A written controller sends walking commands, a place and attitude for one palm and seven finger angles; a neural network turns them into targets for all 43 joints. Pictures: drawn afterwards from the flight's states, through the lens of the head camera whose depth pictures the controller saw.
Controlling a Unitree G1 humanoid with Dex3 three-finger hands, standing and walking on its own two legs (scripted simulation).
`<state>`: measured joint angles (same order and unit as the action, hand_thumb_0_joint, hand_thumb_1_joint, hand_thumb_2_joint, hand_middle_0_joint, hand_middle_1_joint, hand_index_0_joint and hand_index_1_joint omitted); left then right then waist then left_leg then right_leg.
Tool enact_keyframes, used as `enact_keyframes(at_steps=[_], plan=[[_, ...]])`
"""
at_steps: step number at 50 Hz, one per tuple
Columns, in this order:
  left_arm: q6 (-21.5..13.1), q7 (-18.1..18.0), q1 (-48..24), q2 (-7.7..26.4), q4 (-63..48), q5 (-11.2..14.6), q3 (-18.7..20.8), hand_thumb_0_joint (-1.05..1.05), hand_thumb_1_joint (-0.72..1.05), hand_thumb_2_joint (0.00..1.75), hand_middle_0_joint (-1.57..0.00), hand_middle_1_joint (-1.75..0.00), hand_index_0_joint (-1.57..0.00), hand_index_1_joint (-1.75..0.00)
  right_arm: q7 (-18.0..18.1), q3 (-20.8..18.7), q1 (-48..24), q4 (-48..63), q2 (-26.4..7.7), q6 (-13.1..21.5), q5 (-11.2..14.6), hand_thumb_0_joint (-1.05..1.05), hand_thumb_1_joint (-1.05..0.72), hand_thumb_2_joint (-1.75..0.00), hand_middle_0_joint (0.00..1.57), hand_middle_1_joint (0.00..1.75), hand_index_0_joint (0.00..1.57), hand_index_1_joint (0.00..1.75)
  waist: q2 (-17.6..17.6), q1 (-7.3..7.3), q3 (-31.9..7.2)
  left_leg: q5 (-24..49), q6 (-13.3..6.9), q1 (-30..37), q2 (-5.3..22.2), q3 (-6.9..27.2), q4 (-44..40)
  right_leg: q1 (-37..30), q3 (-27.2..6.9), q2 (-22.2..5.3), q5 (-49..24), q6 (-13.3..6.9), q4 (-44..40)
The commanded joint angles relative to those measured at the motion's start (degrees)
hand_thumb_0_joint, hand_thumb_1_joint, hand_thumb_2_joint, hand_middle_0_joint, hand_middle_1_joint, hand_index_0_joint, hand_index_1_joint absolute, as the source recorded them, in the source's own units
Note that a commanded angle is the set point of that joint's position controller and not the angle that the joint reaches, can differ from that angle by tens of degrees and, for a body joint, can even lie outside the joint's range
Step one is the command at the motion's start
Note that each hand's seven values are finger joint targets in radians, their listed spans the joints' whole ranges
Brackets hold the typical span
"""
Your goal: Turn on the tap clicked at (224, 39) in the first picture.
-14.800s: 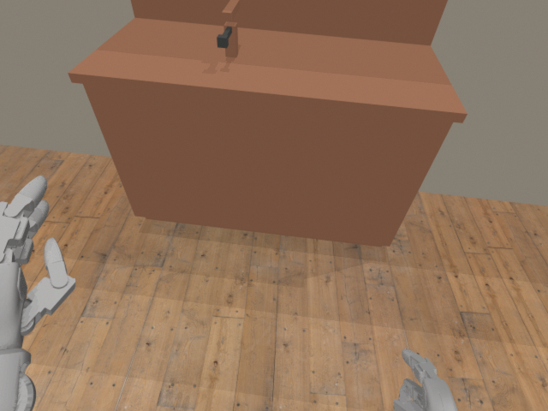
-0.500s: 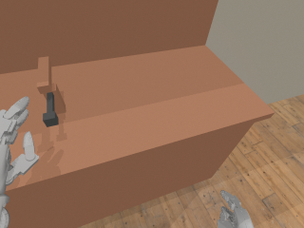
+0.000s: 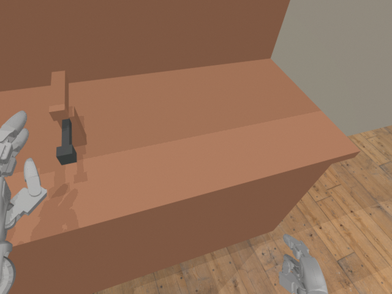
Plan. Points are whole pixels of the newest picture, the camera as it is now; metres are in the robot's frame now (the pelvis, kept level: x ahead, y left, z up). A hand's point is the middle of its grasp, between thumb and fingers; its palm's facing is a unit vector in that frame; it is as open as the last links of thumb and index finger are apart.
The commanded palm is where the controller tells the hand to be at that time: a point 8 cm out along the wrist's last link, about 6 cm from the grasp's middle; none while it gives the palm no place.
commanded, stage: look again from close up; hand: left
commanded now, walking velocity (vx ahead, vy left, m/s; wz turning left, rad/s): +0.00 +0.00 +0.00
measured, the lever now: (66, 154) +0.33 +0.30 +0.09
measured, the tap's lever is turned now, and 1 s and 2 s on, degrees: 0 0 0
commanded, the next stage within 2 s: turn the palm inward beside the body in 0.40 s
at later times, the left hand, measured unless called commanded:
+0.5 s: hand (46, 196) +0.21 +0.25 +0.16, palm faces +0.39 -0.84 -0.37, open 7.4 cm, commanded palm +0.15 +0.28 +0.17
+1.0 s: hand (32, 223) +0.16 +0.24 +0.17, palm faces +0.60 -0.76 -0.26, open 7.4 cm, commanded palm +0.13 +0.26 +0.17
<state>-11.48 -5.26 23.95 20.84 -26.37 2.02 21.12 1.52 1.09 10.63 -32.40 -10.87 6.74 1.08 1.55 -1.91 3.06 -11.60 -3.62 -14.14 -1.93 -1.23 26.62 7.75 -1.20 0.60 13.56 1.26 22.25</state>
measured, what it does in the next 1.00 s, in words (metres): shifts its weight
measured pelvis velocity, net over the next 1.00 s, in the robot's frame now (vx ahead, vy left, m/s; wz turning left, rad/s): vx -0.04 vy -0.06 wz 0.05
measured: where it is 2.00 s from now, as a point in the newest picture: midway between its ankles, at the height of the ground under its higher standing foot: outside the picture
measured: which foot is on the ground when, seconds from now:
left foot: down 0.00-1.00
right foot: down 0.00-1.00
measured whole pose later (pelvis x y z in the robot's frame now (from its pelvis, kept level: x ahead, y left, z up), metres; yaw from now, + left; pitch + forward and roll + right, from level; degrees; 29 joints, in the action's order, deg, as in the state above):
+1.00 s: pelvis -0.04 -0.06 -0.03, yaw +3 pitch -3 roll -1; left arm -6.1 -7.1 13.0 20.7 -17.6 6.6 23.4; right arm 3.7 2.7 7.9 -38.6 -13.5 6.0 -0.3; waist -2.0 -5.4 -0.1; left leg -15.5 0.7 -23.0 0.4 3.8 40.6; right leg 16.8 7.9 2.1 20.8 -4.2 39.6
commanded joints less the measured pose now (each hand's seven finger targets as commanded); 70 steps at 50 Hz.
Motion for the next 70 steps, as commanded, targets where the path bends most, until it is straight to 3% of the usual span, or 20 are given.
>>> enact_keyframes(at_steps=[1, 13, 24, 25, 26, 27, 28, 30, 32, 35, 38, 40, 43, 46, 51, 54, 58, 60, 65, 70], plan=[[-3.64, -1.19, -4.72, 7.63, -13.23, 0.25, 3.37, 0.0, 0.9, 0.9, -0.2, -0.3, -0.2, -0.3, 0.5, -2.85, -4.27, 8.46, -8.07, 3.02, -0.14, 0.0, -0.9, -0.9, 0.2, 0.3, 0.2, 0.3, -6.2, 0.76, -10.55, 13.24, 2.11, 7.38, 6.53, 5.63, -4.76, -0.02, 0.59, -1.78, -11.11, -1.68, -0.87], [-3.41, -1.57, -5.04, 8.48, -11.31, 0.06, 4.14, 0.0, 0.9, 0.9, -0.2, -0.3, -0.2, -0.3, 0.85, -2.88, -4.9, 8.82, -7.77, 2.37, 0.0, 0.0, -0.9, -0.9, 0.2, 0.3, 0.2, 0.3, -5.52, 0.73, -6.69, -3.43, 1.75, 2.06, 6.31, 7.04, -8.77, -0.75, -0.27, -2.15, -4.49, -1.96, -3.76], [-3.3, -1.84, -3.94, 9.17, -12.24, 0.25, 4.92, 0.0, 0.9, 0.9, -0.2, -0.3, -0.2, -0.3, 0.94, -3.2, -4.63, 8.55, -7.65, 2.53, 0.11, 0.0, -0.9, -0.9, 0.2, 0.3, 0.2, 0.3, -3.98, 0.73, -8.7, 3.18, 1.73, 4.6, 5.91, 6.11, -6.19, -1.37, -1.01, -3.17, -8.78, -2.22, -3.93], [-12.56, -3.16, -56.99, 56.98, -35.19, -2.03, 18.39, 0.0, 0.9, 0.9, -0.2, -0.3, -0.2, -0.3, 5.55, 8.34, 4.48, 16.41, -10.85, 1.13, 3.69, 0.0, -0.9, -0.9, 0.2, 0.3, 0.2, 0.3, -17.38, 4.8, -4.61, -4.17, 0.47, -7.32, 2.97, 6.33, -6.41, -2.82, 0.03, 1.54, 2.07, 2.07, 1.29], [-0.92, -0.42, -36.62, 25.37, 1.61, -6.99, 16.23, 0.0, 0.9, 0.9, -0.2, -0.3, -0.2, -0.3, 4.04, -2.17, -3.39, 6.85, -8.03, 2.4, -4.96, 0.0, -0.9, -0.9, 0.2, 0.3, 0.2, 0.3, -13.02, -4.21, -18.91, 15.9, 4.41, 10.37, 3.67, 4.38, -1.72, 0.97, 4.02, 0.04, -6.0, -4.38, 6.85], [1.97, 0.85, -24.82, 14.46, 5.71, -2.22, 5.32, 0.0, 0.9, 0.9, -0.2, -0.3, -0.2, -0.3, 0.0, -1.4, -3.78, 6.77, -8.72, 3.43, -4.04, 0.0, -0.9, -0.9, 0.2, 0.3, 0.2, 0.3, -7.08, 1.24, -11.8, 29.37, 7.1, 11.16, 3.74, 5.71, -0.93, 7.96, 7.63, 2.98, -6.51, -3.96, 4.95], [3.09, 1.79, -19.59, 13.87, -0.3, -0.27, 8.45, 0.0, 0.9, 0.9, -0.2, -0.3, -0.2, -0.3, -1.1, -3.48, -1.25, 5.28, -12.21, 2.84, -4.01, 0.0, -0.9, -0.9, 0.2, 0.3, 0.2, 0.3, -7.96, -0.27, -20.64, 35.58, 7.78, 18.96, 5.77, 5.97, 0.63, 10.0, 6.57, 3.06, -7.61, -3.51, 6.96], [9.9, 6.39, -8.21, 3.16, 0.64, 8.43, 2.72, 0.0, 0.9, 0.9, -0.2, -0.3, -0.2, -0.3, -1.25, -2.89, -5.76, 6.18, -10.56, 3.34, -0.92, 0.0, -0.9, -0.9, 0.2, 0.3, 0.2, 0.3, -10.49, -3.12, -22.58, 35.85, 7.97, 22.8, 5.32, 5.49, 0.12, 10.2, 5.76, 2.36, -5.15, -3.27, 8.3], [14.17, 8.91, -5.89, 3.92, -3.24, 9.34, 0.55, 0.0, 0.9, 0.9, -0.2, -0.3, -0.2, -0.3, -2.08, -2.38, -8.03, 6.25, -11.26, 3.17, -0.76, 0.0, -0.9, -0.9, 0.2, 0.3, 0.2, 0.3, -8.45, -4.13, -15.49, 24.31, 6.34, 15.53, 4.72, 4.42, 0.3, 10.44, 7.33, 0.87, -7.04, -3.34, 6.61], [14.81, 6.45, -5.03, 12.37, -7.55, 3.92, 5.23, 0.0, 0.9, 0.9, -0.2, -0.3, -0.2, -0.3, -1.8, -0.95, -12.02, 8.27, -11.09, 1.29, 0.28, 0.0, -0.9, -0.9, 0.2, 0.3, 0.2, 0.3, -2.67, -3.19, -6.1, 6.26, 4.03, 3.53, 3.28, 2.64, -1.01, 10.04, 8.45, 1.27, -5.39, -3.6, 5.7], [7.45, 1.87, -7.21, 15.07, -12.47, 2.23, 10.34, 0.0, 0.9, 0.9, -0.2, -0.3, -0.2, -0.3, -0.61, -1.23, -12.27, 9.3, -9.63, 0.59, -1.79, 0.0, -0.9, -0.9, 0.2, 0.3, 0.2, 0.3, 2.53, -1.9, -8.85, -0.63, 2.87, 0.82, 2.87, 3.74, 0.71, 12.59, 8.19, 1.89, 1.32, -2.64, 7.02], [0.75, -1.88, -10.83, 20.3, -18.5, 3.82, 15.67, 0.0, 0.9, 0.9, -0.2, -0.3, -0.2, -0.3, 0.35, -1.28, -12.07, 7.93, -8.7, 1.25, -1.85, 0.0, -0.9, -0.9, 0.2, 0.3, 0.2, 0.3, -4.21, -2.88, -11.46, -5.23, 3.11, 2.18, 2.45, 3.09, 2.0, 13.49, 6.62, 2.31, 5.21, -2.66, 7.27], [-4.26, -5.07, -16.88, 12.4, -12.88, 4.28, 9.3, 0.0, 0.9, 0.9, -0.2, -0.3, -0.2, -0.3, 0.6, -0.74, -10.45, 4.8, -7.09, 2.88, -2.02, 0.0, -0.9, -0.9, 0.2, 0.3, 0.2, 0.3, -12.92, -0.61, -8.48, -16.5, 3.51, 0.41, 1.6, 3.86, 3.26, 17.39, 5.8, 1.65, 11.24, -2.6, 7.41], [-0.67, -3.64, -22.06, 11.85, -1.84, 4.05, 5.75, 0.0, 0.9, 0.9, -0.2, -0.3, -0.2, -0.3, 1.99, -0.83, -10.53, 2.46, -8.82, 2.99, -1.92, 0.0, -0.9, -0.9, 0.2, 0.3, 0.2, 0.3, -11.07, 1.62, -5.83, -17.15, 2.79, -2.28, 0.46, 3.09, 7.19, 19.59, 3.62, -0.28, 15.2, -2.05, 5.11], [13.06, 2.76, -25.69, 11.17, 1.47, 5.35, -3.08, 0.0, 0.9, 0.9, -0.2, -0.3, -0.2, -0.3, 5.4, 0.0, -13.72, 4.71, -9.44, 2.56, 0.13, 0.0, -0.9, -0.9, 0.2, 0.3, 0.2, 0.3, -6.25, 0.08, -4.95, -12.6, 2.88, -4.58, 0.48, 2.69, 9.62, 17.51, -4.38, -4.24, 23.95, -1.8, -0.45], [14.98, 1.85, -25.43, 14.71, -1.38, 4.79, 1.14, 0.0, 0.9, 0.9, -0.2, -0.3, -0.2, -0.3, 5.86, -0.34, -13.76, 4.95, -9.01, 2.68, -0.23, 0.0, -0.9, -0.9, 0.2, 0.3, 0.2, 0.3, -1.03, -1.42, -6.01, -10.2, 3.63, -6.56, 1.76, 4.26, 11.94, 15.53, -7.51, -6.41, 25.34, -1.07, -1.09], [8.61, -1.45, -16.07, 15.56, -6.71, 7.17, 9.76, 0.0, 0.9, 0.9, -0.2, -0.3, -0.2, -0.3, 4.8, -1.08, -11.78, 4.94, -7.83, 3.6, -0.73, 0.0, -0.9, -0.9, 0.2, 0.3, 0.2, 0.3, 4.43, -3.55, -11.4, -6.57, 3.77, -7.76, 2.86, 5.39, 12.87, 11.19, -7.01, -6.24, 13.96, -0.02, 1.75], [6.31, -2.67, -10.58, 17.12, -6.46, 8.56, 14.1, 0.0, 0.9, 0.9, -0.2, -0.3, -0.2, -0.3, 4.29, -1.49, -10.65, 4.18, -7.86, 4.06, -0.41, 0.0, -0.9, -0.9, 0.2, 0.3, 0.2, 0.3, 0.96, -4.57, -13.03, -4.82, 3.85, -7.89, 2.9, 4.99, 13.14, 8.83, -7.04, -6.28, 4.86, 0.2, 3.75], [10.59, -1.71, -0.07, 10.59, -5.28, 9.99, 10.76, 0.0, 0.9, 0.9, -0.2, -0.3, -0.2, -0.3, 4.07, -1.17, -7.76, 4.82, -8.43, 3.87, 0.12, 0.0, -0.9, -0.9, 0.2, 0.3, 0.2, 0.3, -3.68, -3.46, -12.83, 6.78, 2.87, -5.22, 2.21, 1.99, 12.45, 5.06, -2.29, -5.96, -28.35, 1.02, 9.32], [11.65, 0.7, -4.35, 8.4, -9.63, 10.6, 7.21, 0.0, 0.9, 0.9, -0.2, -0.3, -0.2, -0.3, 5.47, -1.45, -6.96, 5.28, -9.23, 5.77, 0.32, 0.0, -0.9, -0.9, 0.2, 0.3, 0.2, 0.3, 1.22, -1.5, -10.05, 8.45, 1.78, -3.53, 1.98, 2.17, 11.81, 7.9, -0.35, -5.1, -30.83, 1.78, 8.64]])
